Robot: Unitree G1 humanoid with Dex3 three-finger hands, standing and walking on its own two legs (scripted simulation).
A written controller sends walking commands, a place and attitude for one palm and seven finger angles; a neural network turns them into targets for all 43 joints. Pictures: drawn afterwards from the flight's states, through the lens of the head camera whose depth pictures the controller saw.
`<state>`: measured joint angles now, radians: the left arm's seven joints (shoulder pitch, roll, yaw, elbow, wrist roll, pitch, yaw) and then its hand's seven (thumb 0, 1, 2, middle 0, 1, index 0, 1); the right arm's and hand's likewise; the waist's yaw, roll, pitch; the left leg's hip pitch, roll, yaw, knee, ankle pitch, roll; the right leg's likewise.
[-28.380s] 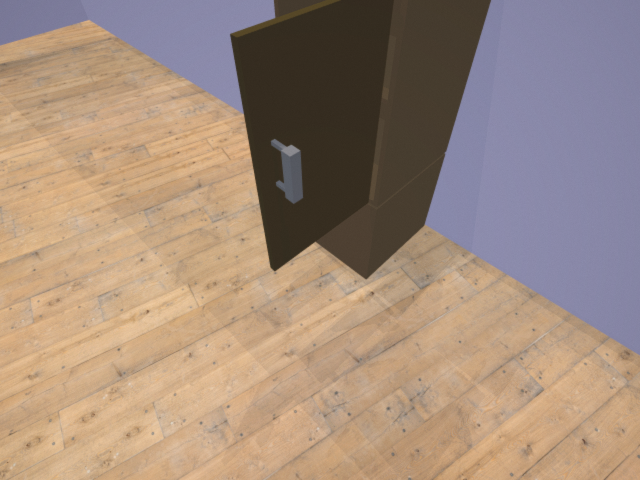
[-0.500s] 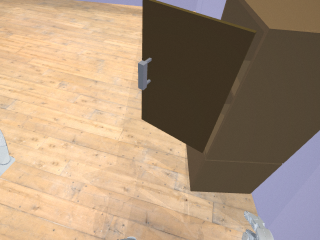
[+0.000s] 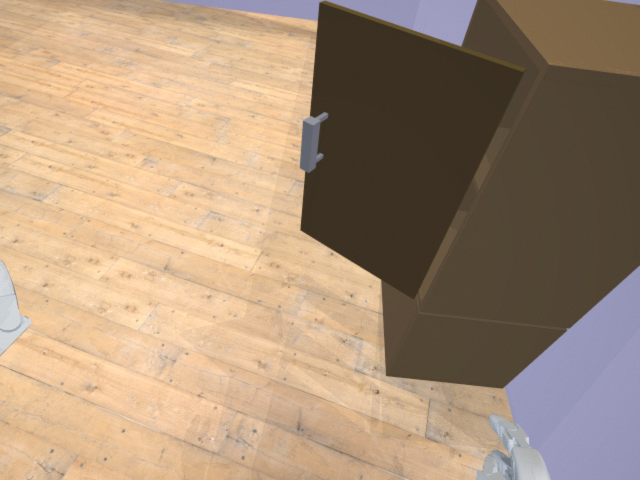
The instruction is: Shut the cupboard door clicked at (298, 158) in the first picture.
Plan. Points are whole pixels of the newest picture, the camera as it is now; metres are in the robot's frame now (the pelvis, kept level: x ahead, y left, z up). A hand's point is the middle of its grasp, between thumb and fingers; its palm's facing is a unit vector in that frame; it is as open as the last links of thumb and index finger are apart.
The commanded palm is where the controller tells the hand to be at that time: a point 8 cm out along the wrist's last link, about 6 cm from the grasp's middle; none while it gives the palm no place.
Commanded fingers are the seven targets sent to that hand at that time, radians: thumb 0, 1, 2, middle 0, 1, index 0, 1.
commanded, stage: step back with the hand held close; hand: left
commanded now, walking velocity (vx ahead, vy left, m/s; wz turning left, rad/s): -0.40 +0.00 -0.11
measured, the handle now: (315, 141) +0.79 +0.03 +0.00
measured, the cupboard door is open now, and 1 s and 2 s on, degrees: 58 58 58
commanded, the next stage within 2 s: stop stepping back and stand still in 0.28 s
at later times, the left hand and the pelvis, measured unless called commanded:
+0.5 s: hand out of the picture +0.11 +0.27 +0.18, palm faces +0.34 -0.84 -0.43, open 7.4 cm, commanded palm +0.08 +0.30 +0.19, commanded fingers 0.00 0.90 0.90 -0.20 -0.30 -0.20 -0.30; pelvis -0.09 +0.02 +0.00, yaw -6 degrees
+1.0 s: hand out of the picture +0.08 +0.32 +0.17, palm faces +0.41 -0.86 -0.30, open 7.4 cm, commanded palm +0.02 +0.36 +0.19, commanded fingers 0.00 0.90 0.90 -0.20 -0.30 -0.20 -0.30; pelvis -0.15 +0.07 +0.00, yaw -6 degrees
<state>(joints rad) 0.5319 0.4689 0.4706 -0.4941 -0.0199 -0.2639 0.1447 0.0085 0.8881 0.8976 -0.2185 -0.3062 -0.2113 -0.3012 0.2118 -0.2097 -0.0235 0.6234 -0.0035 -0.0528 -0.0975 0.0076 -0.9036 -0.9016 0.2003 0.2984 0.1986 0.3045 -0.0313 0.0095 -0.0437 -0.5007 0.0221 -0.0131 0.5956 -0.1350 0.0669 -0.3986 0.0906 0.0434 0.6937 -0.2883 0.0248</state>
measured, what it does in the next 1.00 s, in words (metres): walks backwards: right foot, then left foot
